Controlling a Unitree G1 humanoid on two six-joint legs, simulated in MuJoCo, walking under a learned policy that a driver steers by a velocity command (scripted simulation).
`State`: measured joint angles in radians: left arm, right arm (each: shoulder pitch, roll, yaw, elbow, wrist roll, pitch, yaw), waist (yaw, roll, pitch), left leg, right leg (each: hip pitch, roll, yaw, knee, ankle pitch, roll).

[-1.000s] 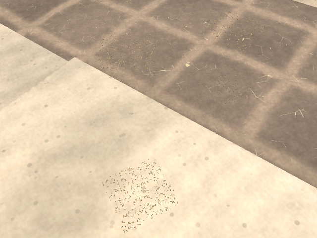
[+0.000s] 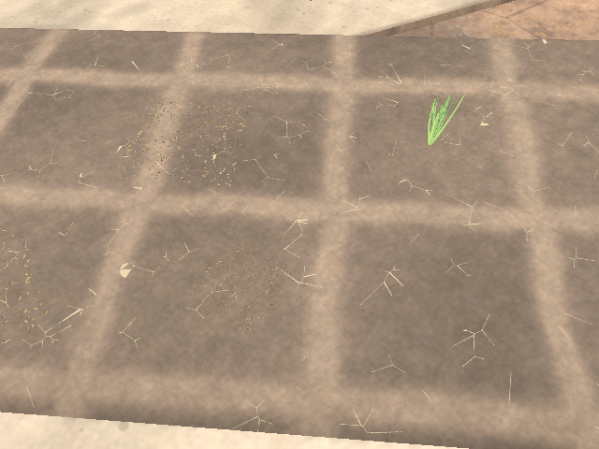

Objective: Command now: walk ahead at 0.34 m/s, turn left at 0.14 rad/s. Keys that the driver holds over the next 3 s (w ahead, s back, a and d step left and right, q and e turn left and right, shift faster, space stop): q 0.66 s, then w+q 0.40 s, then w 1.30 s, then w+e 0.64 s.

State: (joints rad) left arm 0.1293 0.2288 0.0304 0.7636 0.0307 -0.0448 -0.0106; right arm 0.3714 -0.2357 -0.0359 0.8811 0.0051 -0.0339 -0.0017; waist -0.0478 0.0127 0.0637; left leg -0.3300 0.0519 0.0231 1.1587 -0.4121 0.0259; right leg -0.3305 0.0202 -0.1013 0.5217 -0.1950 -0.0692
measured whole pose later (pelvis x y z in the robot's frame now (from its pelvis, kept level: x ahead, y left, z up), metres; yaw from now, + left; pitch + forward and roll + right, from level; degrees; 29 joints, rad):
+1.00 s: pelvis +0.18 +0.00 +0.01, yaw +33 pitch +1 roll +1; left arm 0.37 0.28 0.05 0.77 0.03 -0.03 0.02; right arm 0.22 -0.31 -0.10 0.70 -0.04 0.04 0.06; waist 0.02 0.04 -0.04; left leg -0.60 -0.10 -0.09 1.06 -0.24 0.01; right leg -0.12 0.00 -0.03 0.33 -0.25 -0.03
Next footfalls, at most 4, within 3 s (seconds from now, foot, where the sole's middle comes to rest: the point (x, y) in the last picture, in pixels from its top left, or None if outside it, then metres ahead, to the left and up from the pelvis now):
0.38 left None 0.22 0.11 -0.77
0.84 right None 0.23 -0.08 -0.77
1.32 left None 0.30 0.28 -0.77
1.88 right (165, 372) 0.69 0.36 -0.85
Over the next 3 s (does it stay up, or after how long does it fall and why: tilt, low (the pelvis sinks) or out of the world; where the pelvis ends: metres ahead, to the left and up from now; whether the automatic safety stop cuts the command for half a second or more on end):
stays up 1.00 0.73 -0.09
